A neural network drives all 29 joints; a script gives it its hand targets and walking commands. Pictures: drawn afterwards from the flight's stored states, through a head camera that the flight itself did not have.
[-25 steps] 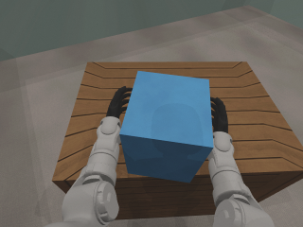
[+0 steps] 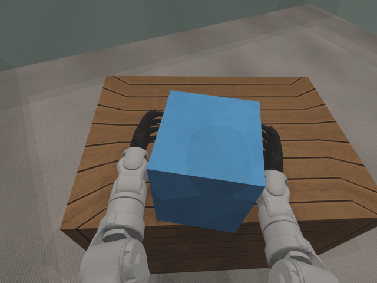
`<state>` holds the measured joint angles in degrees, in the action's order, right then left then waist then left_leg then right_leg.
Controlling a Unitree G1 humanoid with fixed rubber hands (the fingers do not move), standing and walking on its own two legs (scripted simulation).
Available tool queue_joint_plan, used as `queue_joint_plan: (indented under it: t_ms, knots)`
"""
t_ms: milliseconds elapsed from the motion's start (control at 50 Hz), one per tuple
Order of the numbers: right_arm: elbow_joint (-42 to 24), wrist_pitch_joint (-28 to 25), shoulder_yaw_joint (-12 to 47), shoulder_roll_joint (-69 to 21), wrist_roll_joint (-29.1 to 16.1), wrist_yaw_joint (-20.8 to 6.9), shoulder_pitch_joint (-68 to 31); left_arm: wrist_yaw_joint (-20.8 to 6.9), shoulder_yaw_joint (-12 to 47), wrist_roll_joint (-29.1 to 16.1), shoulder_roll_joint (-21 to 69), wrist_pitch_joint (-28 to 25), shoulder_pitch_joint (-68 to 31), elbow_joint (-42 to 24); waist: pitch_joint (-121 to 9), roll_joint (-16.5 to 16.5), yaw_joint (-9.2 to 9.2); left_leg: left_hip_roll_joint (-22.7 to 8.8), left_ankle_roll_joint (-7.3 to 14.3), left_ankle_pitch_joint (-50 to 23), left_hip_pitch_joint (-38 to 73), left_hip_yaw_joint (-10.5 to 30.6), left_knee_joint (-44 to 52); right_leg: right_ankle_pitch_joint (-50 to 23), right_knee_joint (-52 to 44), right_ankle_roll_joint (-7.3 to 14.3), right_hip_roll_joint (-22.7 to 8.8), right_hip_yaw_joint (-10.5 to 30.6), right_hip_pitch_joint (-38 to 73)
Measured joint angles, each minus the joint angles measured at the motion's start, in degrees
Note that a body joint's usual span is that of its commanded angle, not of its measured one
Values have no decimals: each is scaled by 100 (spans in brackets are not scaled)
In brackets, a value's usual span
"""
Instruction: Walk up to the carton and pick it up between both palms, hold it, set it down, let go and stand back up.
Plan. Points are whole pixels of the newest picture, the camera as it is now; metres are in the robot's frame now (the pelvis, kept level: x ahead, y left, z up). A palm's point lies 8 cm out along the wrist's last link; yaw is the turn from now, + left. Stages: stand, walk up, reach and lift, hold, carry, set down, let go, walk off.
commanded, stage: reach and lift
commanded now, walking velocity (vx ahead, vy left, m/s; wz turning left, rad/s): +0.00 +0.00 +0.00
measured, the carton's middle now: (204, 165) +0.37 -0.03 +0.01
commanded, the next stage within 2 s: none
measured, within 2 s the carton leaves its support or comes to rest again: leaves its support in 0.50 s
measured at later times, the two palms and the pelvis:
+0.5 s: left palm (140, 145) +0.39 +0.12 +0.07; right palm (273, 166) +0.34 -0.17 +0.06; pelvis -0.01 +0.00 +0.00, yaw +0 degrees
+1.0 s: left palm (141, 143) +0.39 +0.11 +0.09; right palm (277, 156) +0.35 -0.17 +0.09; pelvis -0.02 -0.01 +0.00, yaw -1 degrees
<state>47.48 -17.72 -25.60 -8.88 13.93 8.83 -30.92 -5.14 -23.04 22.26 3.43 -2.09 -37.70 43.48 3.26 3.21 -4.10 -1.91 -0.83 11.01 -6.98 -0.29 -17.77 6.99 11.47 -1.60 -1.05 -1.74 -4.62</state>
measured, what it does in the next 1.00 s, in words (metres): stands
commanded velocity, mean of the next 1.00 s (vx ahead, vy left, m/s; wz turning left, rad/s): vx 0.00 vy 0.00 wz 0.00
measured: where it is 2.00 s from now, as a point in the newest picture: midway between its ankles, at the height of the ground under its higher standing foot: outside the picture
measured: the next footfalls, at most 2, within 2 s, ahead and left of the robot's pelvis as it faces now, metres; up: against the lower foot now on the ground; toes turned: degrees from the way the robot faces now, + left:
none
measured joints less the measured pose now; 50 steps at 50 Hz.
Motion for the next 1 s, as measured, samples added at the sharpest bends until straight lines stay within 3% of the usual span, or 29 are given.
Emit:
queue_joint_plan:
  t_ms: [340,640,820,1000]
  knots:
    - [248,-330,135,85,-193,57,-16,65,170,-70,-57,-54,51,-48,-72,4,12,-10,-12,-57,-92,-11,45,-75,-73,13,10,7,-83]
    - [1011,-1038,322,384,-291,195,-285,434,346,-307,-204,-777,-111,628,-299,-93,72,-21,-24,-181,-438,-3,-32,-177,42,32,20,4,-446]
    - [1046,-879,532,538,-459,196,-497,656,512,-613,-305,-846,-318,888,-439,-121,115,-29,-37,-338,-750,-31,41,-267,112,60,28,34,-838]
    - [438,-110,1256,666,-1191,239,-427,793,849,-1082,-427,-420,-230,599,-593,-117,117,-54,-44,-327,-705,-64,90,-228,140,71,52,65,-844]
